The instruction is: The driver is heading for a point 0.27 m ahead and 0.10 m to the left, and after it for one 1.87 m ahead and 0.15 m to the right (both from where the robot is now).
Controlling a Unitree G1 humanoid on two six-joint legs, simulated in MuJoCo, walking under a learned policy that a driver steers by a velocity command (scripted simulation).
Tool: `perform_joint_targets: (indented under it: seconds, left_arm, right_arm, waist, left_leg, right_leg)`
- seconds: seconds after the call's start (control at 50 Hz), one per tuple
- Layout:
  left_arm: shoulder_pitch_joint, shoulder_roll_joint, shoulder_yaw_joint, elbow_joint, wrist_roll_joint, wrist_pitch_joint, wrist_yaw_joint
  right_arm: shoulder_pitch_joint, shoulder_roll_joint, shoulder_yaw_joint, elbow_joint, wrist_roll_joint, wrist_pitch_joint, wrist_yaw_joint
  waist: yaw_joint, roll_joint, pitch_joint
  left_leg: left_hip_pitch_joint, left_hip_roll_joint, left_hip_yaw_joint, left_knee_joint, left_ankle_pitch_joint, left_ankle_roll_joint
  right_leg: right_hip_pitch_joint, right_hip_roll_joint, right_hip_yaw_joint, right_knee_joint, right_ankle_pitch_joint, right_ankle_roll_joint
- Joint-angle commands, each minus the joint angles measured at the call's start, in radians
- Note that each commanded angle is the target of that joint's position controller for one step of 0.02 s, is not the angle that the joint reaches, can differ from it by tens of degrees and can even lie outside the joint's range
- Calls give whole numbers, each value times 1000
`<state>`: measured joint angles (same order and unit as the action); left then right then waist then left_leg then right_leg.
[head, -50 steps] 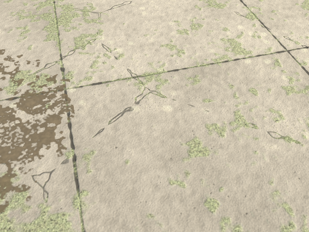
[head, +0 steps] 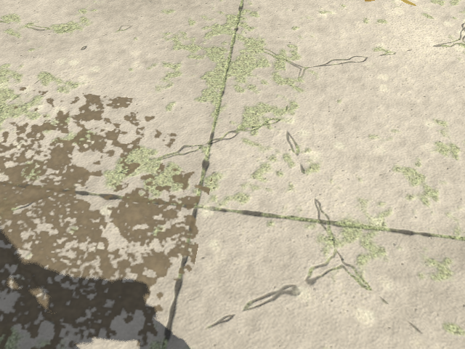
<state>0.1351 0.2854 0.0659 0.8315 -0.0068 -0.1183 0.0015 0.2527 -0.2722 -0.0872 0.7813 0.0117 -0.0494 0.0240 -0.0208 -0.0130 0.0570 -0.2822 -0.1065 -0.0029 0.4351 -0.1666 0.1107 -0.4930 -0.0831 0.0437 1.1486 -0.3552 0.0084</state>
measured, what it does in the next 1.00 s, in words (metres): walks ahead: right foot, then left foot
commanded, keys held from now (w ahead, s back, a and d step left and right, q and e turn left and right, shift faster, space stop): w+q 0.10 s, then q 0.42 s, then e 0.48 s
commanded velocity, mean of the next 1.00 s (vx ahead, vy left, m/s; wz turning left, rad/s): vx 0.17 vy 0.00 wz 0.26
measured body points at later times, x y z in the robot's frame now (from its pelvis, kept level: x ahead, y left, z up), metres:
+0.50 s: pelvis +0.22 -0.05 +0.00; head +0.27 -0.04 +0.44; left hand +0.31 +0.25 -0.11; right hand +0.42 -0.30 -0.11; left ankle +0.17 +0.07 -0.66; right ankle +0.33 -0.13 -0.74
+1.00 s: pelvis +0.26 -0.02 -0.01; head +0.29 -0.03 +0.43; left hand +0.30 +0.29 -0.12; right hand +0.50 -0.24 -0.11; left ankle +0.22 +0.11 -0.73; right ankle +0.29 -0.11 -0.74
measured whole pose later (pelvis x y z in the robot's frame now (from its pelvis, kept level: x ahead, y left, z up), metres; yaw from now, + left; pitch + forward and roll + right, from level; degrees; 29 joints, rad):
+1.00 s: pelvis +0.26 -0.02 -0.01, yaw +12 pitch +1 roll +1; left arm 0.19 0.31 0.07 0.82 0.00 0.02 -0.02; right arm 0.12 -0.27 -0.07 0.67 -0.01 0.03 -0.06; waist 0.03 0.02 0.03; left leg -0.33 0.06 0.08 0.72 -0.40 -0.02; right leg -0.33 0.01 -0.05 0.66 -0.34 -0.05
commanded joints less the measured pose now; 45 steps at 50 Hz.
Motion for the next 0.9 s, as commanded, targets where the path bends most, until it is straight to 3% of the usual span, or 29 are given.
perform_joint_targets:
  seconds: [0.02,0.06,0.1,0.16,0.22,0.26,0.28,0.3,0.32,0.34,0.36,0.38,0.4,0.44,0.46,0.54,0.6,0.66,0.68,0.7,0.72,0.74,0.76,0.8,0.84,0.9]
  left_arm:
    - [19,93,27,-60,20,10,5]
    - [-62,72,17,-89,23,15,7]
    - [-134,52,8,-109,19,12,1]
    - [-206,59,7,-147,12,6,-8]
    - [-188,99,21,-156,11,2,-17]
    - [-103,123,32,-136,18,-8,-18]
    - [-31,150,40,-126,34,-14,-13]
    - [84,210,49,-123,54,-11,-3]
    - [112,234,52,-108,49,10,-9]
    - [61,168,42,-133,20,28,-9]
    - [15,99,23,-157,19,44,0]
    - [-35,81,11,-158,27,62,6]
    - [-71,76,7,-157,27,73,9]
    - [-95,105,17,-144,40,78,13]
    - [-93,111,21,-138,40,76,15]
    - [-86,138,33,-125,25,85,22]
    - [-78,139,27,-103,11,98,7]
    - [-87,79,-5,-70,-9,99,-19]
    - [-37,42,-22,-48,-7,92,-30]
    - [-2,4,-38,-54,26,86,-43]
    - [55,4,-35,-48,17,87,-38]
    - [12,89,-18,-42,13,96,-29]
    - [-23,114,-7,-52,9,102,-23]
    - [-13,133,3,-46,12,117,-6]
    - [14,122,7,-52,-1,122,-11]
    - [25,94,11,-64,-7,125,-23]
  right_arm:
    - [-21,-144,-31,-83,0,-24,-20]
    - [6,-170,-38,-79,3,-21,-33]
    - [29,-170,-39,-76,7,-14,-40]
    - [81,-176,-43,-57,8,3,-44]
    - [93,-157,-40,-58,11,25,-55]
    - [40,-145,-37,-87,9,33,-64]
    - [22,-116,-27,-108,6,30,-64]
    - [34,-61,-7,-140,-16,28,-64]
    - [282,-40,4,-139,7,26,-54]
    - [296,-159,-17,-101,19,36,-52]
    - [159,-205,-33,-117,21,54,-56]
    - [95,-203,-37,-127,17,75,-64]
    - [66,-198,-42,-140,11,92,-70]
    - [84,-136,-30,-152,13,109,-70]
    - [84,-113,-25,-158,11,108,-70]
    - [19,-94,-10,-190,-2,99,-58]
    - [3,-80,2,-184,-11,96,-46]
    - [56,-55,10,-137,-27,91,-36]
    - [48,-89,6,-143,-35,89,-38]
    - [45,-183,-8,-163,-45,88,-50]
    - [-64,-183,-1,-172,-59,89,-54]
    - [-135,-143,3,-192,-54,79,-48]
    - [-133,-149,-2,-177,-49,71,-47]
    - [-117,-172,-12,-164,-36,60,-54]
    - [-97,-160,-14,-161,-27,60,-68]
    - [-115,-157,-21,-167,-11,64,-86]
  waist:
    - [39,25,-83]
    - [17,38,-59]
    - [-13,67,-49]
    - [-46,99,-49]
    - [-30,128,-88]
    - [25,147,-119]
    - [62,124,-180]
    - [91,-26,-326]
    - [-11,-316,-499]
    - [1,-206,-477]
    - [41,-132,-334]
    - [33,-72,-251]
    - [20,-78,-176]
    - [-7,-128,-117]
    - [-6,-133,-122]
    - [15,-102,-188]
    - [17,-109,-187]
    - [-29,-91,-166]
    - [-22,-65,-160]
    - [23,111,-187]
    - [80,254,-170]
    - [56,201,-116]
    - [46,209,-79]
    - [30,231,-49]
    - [28,212,-64]
    - [25,173,-102]
  left_leg:
    - [93,271,-310,-221,271,202]
    - [50,235,-261,-225,267,177]
    - [18,191,-221,-212,202,137]
    - [13,176,-229,-138,286,87]
    - [110,197,-316,-10,293,51]
    - [138,181,-356,109,317,18]
    - [100,124,-329,240,296,-22]
    - [-49,47,-238,524,-35,-74]
    - [-291,-44,-187,792,-628,-122]
    - [-357,57,-200,906,-523,-148]
    - [-405,85,-149,930,-442,-168]
    - [-396,117,-115,903,-381,-179]
    - [-372,142,-105,865,-349,-182]
    - [-266,151,-56,770,-298,-177]
    - [-254,153,-41,720,-286,-177]
    - [-184,182,-35,526,-196,-166]
    - [-67,150,-14,362,-175,-145]
    - [166,116,17,11,1,-109]
    - [273,159,-42,-68,80,-85]
    - [331,363,-254,-85,287,-31]
    - [117,441,-272,-104,122,77]
    - [24,361,-207,-122,-62,63]
    - [36,308,-162,-115,-142,18]
    - [50,324,-154,-107,-81,9]
    - [86,373,-157,-60,131,41]
    - [141,428,-156,12,328,71]
  right_leg:
    - [-110,-35,16,-134,81,38]
    - [-110,-12,2,-290,209,60]
    - [-59,25,-6,-457,357,63]
    - [19,90,-21,-597,471,53]
    - [51,111,18,-667,416,26]
    - [139,104,16,-723,414,-7]
    - [286,48,35,-749,550,-43]
    - [558,-161,207,-672,901,-110]
    - [828,-421,570,-669,984,-327]
    - [757,-398,604,-715,669,-320]
    - [638,-321,431,-743,523,-268]
    - [505,-264,329,-776,426,-236]
    - [381,-226,261,-810,371,-227]
    - [223,-166,131,-879,350,-219]
    - [227,-168,98,-889,389,-231]
    - [279,-214,42,-888,483,-265]
    - [253,-191,19,-882,416,-258]
    - [179,-132,3,-814,239,-183]
    - [115,-92,-8,-781,161,-105]
    - [60,-7,-78,-619,-15,-19]
    - [123,25,-85,-617,-111,18]
    - [194,27,-77,-590,-22,34]
    - [151,52,-97,-584,56,33]
    - [110,52,-88,-538,83,29]
    - [83,50,-89,-457,32,12]
    - [58,41,-93,-421,-32,-21]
